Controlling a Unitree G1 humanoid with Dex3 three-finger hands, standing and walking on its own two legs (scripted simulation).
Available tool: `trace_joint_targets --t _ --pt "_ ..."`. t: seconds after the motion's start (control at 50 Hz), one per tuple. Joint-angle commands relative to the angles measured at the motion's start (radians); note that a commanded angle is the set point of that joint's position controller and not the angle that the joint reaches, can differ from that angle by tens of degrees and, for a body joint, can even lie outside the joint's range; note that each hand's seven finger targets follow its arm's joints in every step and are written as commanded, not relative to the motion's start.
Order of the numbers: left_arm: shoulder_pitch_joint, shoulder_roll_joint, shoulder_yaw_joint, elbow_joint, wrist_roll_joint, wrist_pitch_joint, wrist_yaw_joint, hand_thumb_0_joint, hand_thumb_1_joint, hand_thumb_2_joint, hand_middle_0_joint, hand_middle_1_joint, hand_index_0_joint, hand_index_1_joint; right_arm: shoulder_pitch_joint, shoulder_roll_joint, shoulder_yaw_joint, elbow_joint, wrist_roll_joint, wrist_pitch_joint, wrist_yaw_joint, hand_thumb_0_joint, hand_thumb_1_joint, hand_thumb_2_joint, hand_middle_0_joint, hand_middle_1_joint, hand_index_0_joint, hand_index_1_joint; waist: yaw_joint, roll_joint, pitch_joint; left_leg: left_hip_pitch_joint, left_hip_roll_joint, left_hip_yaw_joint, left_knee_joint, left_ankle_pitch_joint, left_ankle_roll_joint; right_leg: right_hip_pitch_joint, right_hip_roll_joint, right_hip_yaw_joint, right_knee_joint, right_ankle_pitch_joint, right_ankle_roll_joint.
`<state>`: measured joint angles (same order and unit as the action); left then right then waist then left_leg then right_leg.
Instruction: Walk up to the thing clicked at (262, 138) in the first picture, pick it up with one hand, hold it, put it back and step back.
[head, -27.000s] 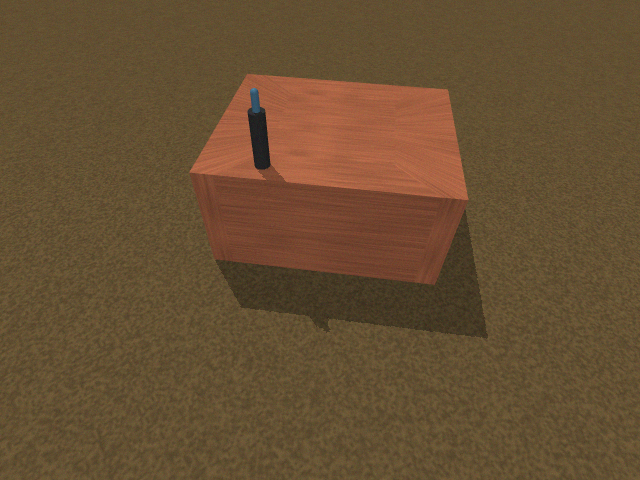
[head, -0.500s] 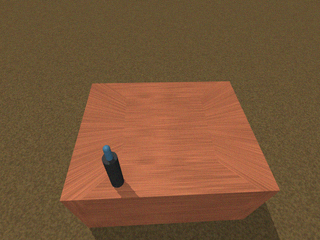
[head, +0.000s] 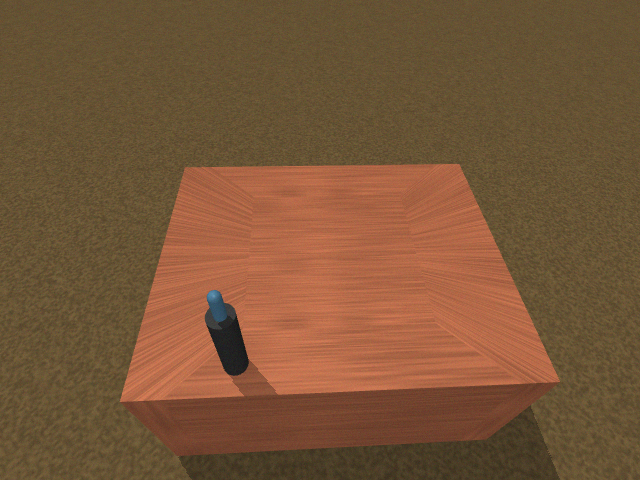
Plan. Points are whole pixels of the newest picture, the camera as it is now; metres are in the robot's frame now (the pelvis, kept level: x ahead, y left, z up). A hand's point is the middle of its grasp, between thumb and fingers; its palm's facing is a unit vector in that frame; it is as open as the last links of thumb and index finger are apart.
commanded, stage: stand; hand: left
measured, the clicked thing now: (226, 333) +0.41 +0.18 -0.19
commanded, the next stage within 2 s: step back in 0.50 s
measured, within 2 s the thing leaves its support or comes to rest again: neither
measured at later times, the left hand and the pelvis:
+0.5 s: hand out of the picture +0.05 +0.26 -0.16, palm faces -0.03 -0.94 -0.34, open 7.4 cm; pelvis +0.00 +0.00 +0.00, yaw +0 degrees
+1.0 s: hand out of the picture -0.03 +0.21 -0.14, palm faces +0.01 -0.89 -0.46, open 7.4 cm; pelvis -0.09 -0.06 -0.01, yaw +2 degrees
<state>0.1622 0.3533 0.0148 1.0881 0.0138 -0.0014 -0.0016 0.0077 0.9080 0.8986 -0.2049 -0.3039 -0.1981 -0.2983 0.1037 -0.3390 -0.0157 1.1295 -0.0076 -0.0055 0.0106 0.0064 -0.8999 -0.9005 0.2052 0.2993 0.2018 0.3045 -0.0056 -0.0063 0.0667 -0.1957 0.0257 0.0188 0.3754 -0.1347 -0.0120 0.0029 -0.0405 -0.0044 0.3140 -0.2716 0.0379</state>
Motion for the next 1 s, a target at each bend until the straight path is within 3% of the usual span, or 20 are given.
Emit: trace_joint_targets --t 0.0,0.06,0.26,0.46,0.48,0.54,0.56,0.58,0.62,0.66,0.72,0.74,0.76,0.78,0.8,0.82,0.86,0.88,0.9,0.98 --pt "-0.011 0.212 0.044 -0.056 0.003 -0.022 0.015 0.0 0.9 0.9 -0.2 -0.3 -0.2 -0.3 -0.038 -0.215 -0.036 -0.062 0.0 -0.021 -0.018 0.0 -0.9 -0.9 0.2 0.3 0.2 0.3 0.002 0.008 -0.098 0.136 0.109 -0.093 -0.025 0.209 0.037 -0.096 -0.097 0.052 -0.06 0.21 -0.045" --pt "-0.016 0.212 0.043 -0.055 0.002 -0.022 0.016 0.0 0.9 0.9 -0.2 -0.3 -0.2 -0.3 -0.031 -0.215 -0.035 -0.061 0.0 -0.021 -0.02 0.0 -0.9 -0.9 0.2 0.3 0.2 0.3 0.0 0.008 -0.102 0.134 0.11 -0.086 -0.018 0.222 0.036 -0.088 -0.1 0.053 -0.053 0.222 -0.043" --pt "-0.008 0.208 0.04 -0.045 0.004 -0.016 0.013 0.0 0.9 0.9 -0.2 -0.3 -0.2 -0.3 -0.04 -0.219 -0.038 -0.058 0.001 -0.015 -0.017 0.0 -0.9 -0.9 0.2 0.3 0.2 0.3 -0.002 0.009 -0.041 0.093 0.1 -0.106 -0.057 0.037 0.033 -0.137 -0.093 0.052 -0.084 0.074 -0.051" --pt "-0.013 0.208 0.04 -0.055 0.002 -0.021 0.013 0.0 0.9 0.9 -0.2 -0.3 -0.2 -0.3 -0.036 -0.213 -0.038 -0.062 0.0 -0.02 -0.016 0.0 -0.9 -0.9 0.2 0.3 0.2 0.3 -0.001 0.011 -0.071 0.103 0.102 -0.099 -0.035 0.141 0.033 -0.111 -0.098 0.052 -0.072 0.141 -0.048" --pt "-0.034 0.265 0.07 -0.074 -0.016 -0.009 0.022 0.0 0.9 0.9 -0.2 -0.3 -0.2 -0.3 -0.063 -0.278 -0.059 -0.076 0.004 -0.003 -0.011 0.0 -0.9 -0.9 0.2 0.3 0.2 0.3 -0.005 0.036 0.014 0.049 0.104 -0.12 0.031 0.354 0.062 -0.192 -0.062 0.039 0.055 0.295 -0.052" --pt "0.014 0.207 0.064 -0.104 -0.023 0.008 0.03 0.0 0.9 0.9 -0.2 -0.3 -0.2 -0.3 -0.021 -0.296 -0.076 -0.105 0.018 0.01 -0.013 0.0 -0.9 -0.9 0.2 0.3 0.2 0.3 -0.009 0.125 -0.108 0.087 0.203 -0.187 0.006 0.522 0.167 -0.169 0.023 -0.03 0.281 0.171 -0.055" --pt "0.041 0.195 0.066 -0.105 -0.023 0.015 0.031 0.0 0.9 0.9 -0.2 -0.3 -0.2 -0.3 -0.029 -0.308 -0.084 -0.12 0.017 0.014 -0.015 0.0 -0.9 -0.9 0.2 0.3 0.2 0.3 -0.003 0.163 -0.146 0.106 0.248 -0.224 0.002 0.549 0.209 -0.194 0.047 -0.034 0.352 0.056 -0.056" --pt "0.043 0.192 0.069 -0.119 -0.018 0.025 0.028 0.0 0.9 0.9 -0.2 -0.3 -0.2 -0.3 -0.029 -0.308 -0.091 -0.135 0.014 0.017 -0.019 0.0 -0.9 -0.9 0.2 0.3 0.2 0.3 -0.007 0.194 -0.171 0.105 0.281 -0.254 -0.009 0.519 0.248 -0.223 0.065 -0.019 0.441 -0.187 -0.063" --pt "0.05 0.194 0.074 -0.137 -0.016 0.039 0.023 0.0 0.9 0.9 -0.2 -0.3 -0.2 -0.3 -0.04 -0.312 -0.098 -0.167 -0.001 0.023 -0.026 0.0 -0.9 -0.9 0.2 0.3 0.2 0.3 -0.01 0.206 -0.19 0.025 0.304 -0.247 -0.021 0.369 0.282 -0.243 0.041 0.037 0.602 -0.321 -0.077" --pt "0.086 0.182 0.08 -0.137 -0.019 0.048 0.018 0.0 0.9 0.9 -0.2 -0.3 -0.2 -0.3 -0.088 -0.304 -0.098 -0.203 -0.015 0.034 -0.027 0.0 -0.9 -0.9 0.2 0.3 0.2 0.3 0.014 0.214 -0.172 -0.06 0.287 -0.213 0.015 0.313 0.27 -0.24 0.041 0.046 0.626 -0.283 -0.084" --pt "0.172 0.176 0.091 -0.128 -0.008 0.037 0.022 0.0 0.9 0.9 -0.2 -0.3 -0.2 -0.3 -0.164 -0.289 -0.091 -0.247 -0.008 0.055 -0.024 0.0 -0.9 -0.9 0.2 0.3 0.2 0.3 0.082 0.189 -0.159 -0.104 0.218 -0.167 0.154 0.179 0.194 -0.186 0.018 0.025 0.277 -0.044 -0.05" --pt "0.177 0.199 0.098 -0.127 0.004 0.025 0.029 0.0 0.9 0.9 -0.2 -0.3 -0.2 -0.3 -0.186 -0.252 -0.081 -0.252 0.005 0.064 -0.022 0.0 -0.9 -0.9 0.2 0.3 0.2 0.3 0.102 0.101 -0.104 -0.128 0.144 -0.136 0.242 0.052 0.13 -0.201 -0.019 0.075 0.079 0.065 -0.028" --pt "0.138 0.287 0.12 -0.146 0.023 0.015 0.033 0.0 0.9 0.9 -0.2 -0.3 -0.2 -0.3 -0.144 -0.202 -0.069 -0.26 0.02 0.07 -0.02 0.0 -0.9 -0.9 0.2 0.3 0.2 0.3 0.067 -0.153 -0.055 -0.254 -0.02 -0.09 0.398 -0.175 0.072 -0.205 -0.142 0.282 -0.019 0.177 -0.033" --pt "0.048 0.365 0.137 -0.192 0.031 0.012 0.032 0.0 0.9 0.9 -0.2 -0.3 -0.2 -0.3 -0.111 -0.173 -0.06 -0.26 0.015 0.076 -0.025 0.0 -0.9 -0.9 0.2 0.3 0.2 0.3 0.035 -0.226 0.0 -0.353 -0.142 -0.133 0.525 -0.419 0.026 -0.266 -0.247 0.421 -0.054 0.204 -0.104" --pt "-0.033 0.37 0.137 -0.229 0.037 0.011 0.029 0.0 0.9 0.9 -0.2 -0.3 -0.2 -0.3 -0.037 -0.209 -0.073 -0.237 0.012 0.08 -0.032 0.0 -0.9 -0.9 0.2 0.3 0.2 0.3 -0.006 -0.153 -0.002 -0.306 -0.137 -0.2 0.653 -0.464 0.025 -0.336 -0.291 0.382 -0.03 0.258 -0.191" --pt "-0.071 0.39 0.137 -0.247 0.046 0.003 0.034 0.0 0.9 0.9 -0.2 -0.3 -0.2 -0.3 -0.017 -0.226 -0.082 -0.224 0.007 0.079 -0.037 0.0 -0.9 -0.9 0.2 0.3 0.2 0.3 0.0 -0.216 -0.028 -0.284 -0.124 -0.21 0.752 -0.465 0.044 -0.384 -0.346 0.458 -0.023 0.325 -0.252" --pt "-0.135 0.301 0.124 -0.276 0.035 -0.006 0.034 0.0 0.9 0.9 -0.2 -0.3 -0.2 -0.3 0.006 -0.264 -0.091 -0.204 0.016 0.07 -0.03 0.0 -0.9 -0.9 0.2 0.3 0.2 0.3 -0.028 -0.172 -0.02 -0.269 -0.132 -0.227 0.846 -0.347 0.023 -0.368 -0.242 0.306 0.021 0.371 -0.231" --pt "-0.158 0.27 0.121 -0.28 0.03 -0.007 0.033 0.0 0.9 0.9 -0.2 -0.3 -0.2 -0.3 0.049 -0.265 -0.085 -0.193 0.021 0.067 -0.028 0.0 -0.9 -0.9 0.2 0.3 0.2 0.3 -0.053 -0.137 -0.046 -0.302 -0.14 -0.226 0.823 -0.292 0.017 -0.269 -0.171 0.196 0.078 0.439 -0.179" --pt "-0.145 0.264 0.121 -0.286 0.027 -0.005 0.033 0.0 0.9 0.9 -0.2 -0.3 -0.2 -0.3 0.064 -0.255 -0.075 -0.203 0.02 0.064 -0.034 0.0 -0.9 -0.9 0.2 0.3 0.2 0.3 -0.049 -0.128 -0.079 -0.346 -0.155 -0.216 0.831 -0.29 0.016 -0.178 -0.172 0.172 0.116 0.492 -0.175" --pt "0.044 0.222 0.119 -0.28 0.012 0.0 0.05 0.0 0.9 0.9 -0.2 -0.3 -0.2 -0.3 -0.004 -0.232 -0.045 -0.249 -0.002 0.044 -0.047 0.0 -0.9 -0.9 0.2 0.3 0.2 0.3 0.059 -0.082 -0.132 -0.443 -0.116 -0.189 0.709 -0.325 0.006 0.102 -0.221 0.2 0.21 0.693 -0.21"
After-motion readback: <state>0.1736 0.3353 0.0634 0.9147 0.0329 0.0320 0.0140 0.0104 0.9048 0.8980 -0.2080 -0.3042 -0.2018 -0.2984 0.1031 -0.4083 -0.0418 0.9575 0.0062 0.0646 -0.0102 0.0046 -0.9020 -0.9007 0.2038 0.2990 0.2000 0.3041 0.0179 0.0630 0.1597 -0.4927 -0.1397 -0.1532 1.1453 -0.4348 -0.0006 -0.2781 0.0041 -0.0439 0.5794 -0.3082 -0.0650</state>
